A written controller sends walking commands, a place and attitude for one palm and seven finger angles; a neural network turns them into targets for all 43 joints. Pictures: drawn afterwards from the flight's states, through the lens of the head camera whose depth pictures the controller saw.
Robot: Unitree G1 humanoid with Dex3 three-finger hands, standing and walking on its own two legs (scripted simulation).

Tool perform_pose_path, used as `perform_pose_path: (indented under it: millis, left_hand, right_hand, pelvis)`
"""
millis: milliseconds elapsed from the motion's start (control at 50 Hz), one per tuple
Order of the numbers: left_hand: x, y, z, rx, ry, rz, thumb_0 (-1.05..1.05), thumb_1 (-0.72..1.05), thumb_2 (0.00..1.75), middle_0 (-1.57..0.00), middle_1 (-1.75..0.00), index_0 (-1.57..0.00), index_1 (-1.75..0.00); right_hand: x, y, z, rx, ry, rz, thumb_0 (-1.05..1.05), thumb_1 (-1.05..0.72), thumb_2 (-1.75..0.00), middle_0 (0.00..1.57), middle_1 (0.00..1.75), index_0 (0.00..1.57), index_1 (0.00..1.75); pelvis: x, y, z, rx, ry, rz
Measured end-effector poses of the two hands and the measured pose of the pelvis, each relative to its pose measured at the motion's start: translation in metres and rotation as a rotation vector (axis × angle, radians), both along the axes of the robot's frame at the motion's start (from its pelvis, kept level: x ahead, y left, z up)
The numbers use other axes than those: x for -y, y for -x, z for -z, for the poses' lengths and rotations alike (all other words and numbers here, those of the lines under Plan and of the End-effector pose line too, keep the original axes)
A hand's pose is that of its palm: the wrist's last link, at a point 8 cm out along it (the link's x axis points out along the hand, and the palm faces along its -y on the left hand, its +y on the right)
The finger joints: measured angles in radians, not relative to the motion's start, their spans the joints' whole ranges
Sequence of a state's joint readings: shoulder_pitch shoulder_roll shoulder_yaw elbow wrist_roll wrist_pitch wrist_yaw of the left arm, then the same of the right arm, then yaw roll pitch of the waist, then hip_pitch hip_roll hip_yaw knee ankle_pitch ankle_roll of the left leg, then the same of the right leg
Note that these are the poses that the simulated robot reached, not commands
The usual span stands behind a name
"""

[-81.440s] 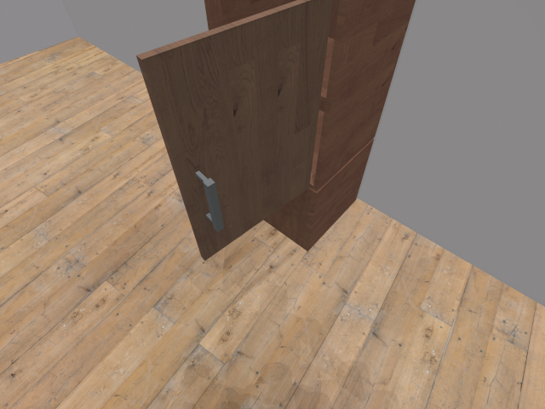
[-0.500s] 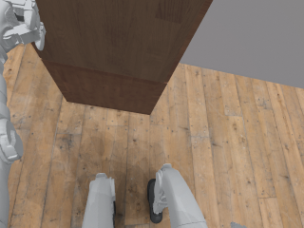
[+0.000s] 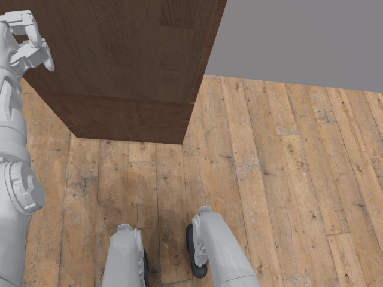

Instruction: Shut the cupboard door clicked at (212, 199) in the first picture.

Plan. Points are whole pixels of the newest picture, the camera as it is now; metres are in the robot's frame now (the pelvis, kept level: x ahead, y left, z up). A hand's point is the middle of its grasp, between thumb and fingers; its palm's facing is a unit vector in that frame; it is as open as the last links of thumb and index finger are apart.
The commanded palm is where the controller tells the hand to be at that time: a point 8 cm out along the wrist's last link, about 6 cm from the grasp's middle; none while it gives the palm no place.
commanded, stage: pull the fist back off the door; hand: left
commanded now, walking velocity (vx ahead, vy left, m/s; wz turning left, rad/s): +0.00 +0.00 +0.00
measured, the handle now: out of the picture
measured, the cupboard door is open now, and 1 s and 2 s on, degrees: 0 0 0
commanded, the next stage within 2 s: draw the hand back to the body in 0.46 s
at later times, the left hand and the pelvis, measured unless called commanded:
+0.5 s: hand (29, 95) +0.47 +0.21 +0.05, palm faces -0.04 -1.00 -0.02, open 3.1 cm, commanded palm +0.46 +0.26 +0.06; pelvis +0.04 +0.00 +0.03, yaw +3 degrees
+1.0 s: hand out of the picture +0.40 +0.23 +0.15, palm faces -0.02 -1.00 -0.05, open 3.1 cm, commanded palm +0.35 +0.28 +0.16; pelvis +0.06 +0.01 +0.09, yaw +3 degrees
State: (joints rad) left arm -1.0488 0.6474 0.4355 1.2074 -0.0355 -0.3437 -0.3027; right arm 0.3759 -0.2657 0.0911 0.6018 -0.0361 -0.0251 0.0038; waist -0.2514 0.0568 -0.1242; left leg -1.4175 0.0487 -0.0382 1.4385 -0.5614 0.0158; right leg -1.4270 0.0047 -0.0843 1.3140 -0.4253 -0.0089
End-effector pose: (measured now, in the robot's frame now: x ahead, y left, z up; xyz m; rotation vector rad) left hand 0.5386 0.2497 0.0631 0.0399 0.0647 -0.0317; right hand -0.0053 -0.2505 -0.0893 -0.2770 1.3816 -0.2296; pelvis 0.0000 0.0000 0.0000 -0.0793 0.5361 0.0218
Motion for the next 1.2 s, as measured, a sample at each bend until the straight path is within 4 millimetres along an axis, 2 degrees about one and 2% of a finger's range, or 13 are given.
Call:
perform_pose_path:
  millis: [100,180,280,400,480,540,600,680,820,920,1000,1100,1200]
  left_hand:
    - [-0.006,0.012,0.006,-0.003,-0.019,-0.024,0.02,0.9,0.9,-1.3,-1.5,-1.3,-1.5]
    - [-0.017,0.03,0.007,0.006,-0.027,-0.031,0.02,0.9,0.9,-1.3,-1.5,-1.3,-1.5]
    - [-0.028,0.055,0.009,-0.004,-0.015,-0.024,0.02,0.9,0.9,-1.3,-1.5,-1.3,-1.5]
    - [-0.024,0.077,0.008,0.017,0.01,0.004,0.02,0.9,0.9,-1.3,-1.5,-1.3,-1.5]
    - [-0.02,0.084,0.01,0.014,0.019,0.008,0.02,0.9,0.9,-1.3,-1.5,-1.3,-1.5]
    - [-0.019,0.083,0.01,0.02,0.018,0.002,0.02,0.9,0.9,-1.3,-1.5,-1.3,-1.5]
    - [-0.021,0.079,0.009,0.031,0.014,-0.004,0.02,0.9,0.9,-1.3,-1.5,-1.3,-1.5]
    - [-0.022,0.081,-0.003,0.062,0.0,0.007,0.02,0.9,0.9,-1.3,-1.5,-1.3,-1.5]
    - [-0.025,0.121,-0.041,0.029,-0.01,0.007,0.02,0.9,0.9,-1.3,-1.5,-1.3,-1.5]
    - [-0.035,0.147,-0.067,0.04,-0.013,-0.032,0.02,0.9,0.9,-1.3,-1.5,-1.3,-1.5]
    - [-0.036,0.162,-0.086,0.06,-0.013,-0.014,0.02,0.9,0.9,-1.3,-1.5,-1.3,-1.5]
    - [-0.036,0.184,-0.107,0.068,-0.007,0.003,0.02,0.9,0.9,-1.27,-1.48,-1.27,-1.48]
    - [-0.041,0.209,-0.128,-0.015,-0.178,-0.18,0.02,0.89,0.9,-1.19,-1.39,-1.2,-1.39]
  right_hand:
    - [0.002,-0.002,-0.004,-0.022,-0.022,0.038,0.01,-0.9,-0.9,0.2,0.3,0.2,0.3]
    - [0.005,-0.021,-0.006,-0.012,-0.03,0.035,0.01,-0.9,-0.9,0.2,0.3,0.2,0.3]
    - [0.011,-0.065,-0.012,0.047,-0.016,-0.019,0.01,-0.9,-0.9,0.2,0.3,0.2,0.3]
    - [0.016,-0.13,-0.021,0.173,0.015,-0.1,0.01,-0.9,-0.9,0.2,0.3,0.2,0.3]
    - [0.013,-0.166,-0.027,0.259,0.024,-0.145,0.01,-0.9,-0.9,0.2,0.3,0.2,0.3]
    - [0.008,-0.182,-0.028,0.303,0.023,-0.17,0.01,-0.9,-0.9,0.2,0.3,0.2,0.3]
    - [0.003,-0.188,-0.025,0.32,0.015,-0.179,0.01,-0.9,-0.9,0.2,0.3,0.2,0.3]
    - [-0.004,-0.18,-0.022,0.309,-0.018,-0.144,0.01,-0.9,-0.9,0.2,0.3,0.2,0.3]
    - [-0.022,-0.154,-0.039,0.268,-0.1,-0.078,0.01,-0.9,-0.9,0.2,0.3,0.2,0.3]
    - [-0.023,-0.153,-0.06,0.293,-0.097,-0.087,0.01,-0.9,-0.9,0.2,0.3,0.2,0.3]
    - [-0.017,-0.167,-0.078,0.356,-0.073,-0.102,0.01,-0.9,-0.9,0.2,0.3,0.2,0.3]
    - [-0.011,-0.197,-0.105,0.483,-0.049,-0.127,0.02,-0.9,-0.9,0.2,0.3,0.2,0.3]
    - [-0.014,-0.233,-0.13,0.584,-0.037,-0.135,0.02,-0.9,-0.9,0.2,0.3,0.2,0.3]
  pelvis:
    - [0.001,-0.012,-0.009,0.009,-0.018,0.021]
    - [0.001,-0.022,-0.016,0.02,-0.028,0.021]
    - [0.001,-0.033,-0.025,0.036,-0.03,0.001]
    - [-0.002,-0.042,-0.031,0.058,-0.027,-0.023]
    - [-0.003,-0.044,-0.032,0.072,-0.027,-0.031]
    - [-0.004,-0.043,-0.03,0.077,-0.026,-0.035]
    - [-0.004,-0.041,-0.028,0.078,-0.026,-0.035]
    - [-0.006,-0.041,-0.03,0.086,-0.025,-0.025]
    - [-0.008,-0.048,-0.059,0.149,-0.04,-0.014]
    - [-0.007,-0.053,-0.077,0.205,-0.046,-0.024]
    - [-0.006,-0.056,-0.088,0.249,-0.048,-0.03]
    - [-0.006,-0.061,-0.1,0.301,-0.054,-0.032]
    - [-0.006,-0.068,-0.117,0.36,-0.068,-0.03]
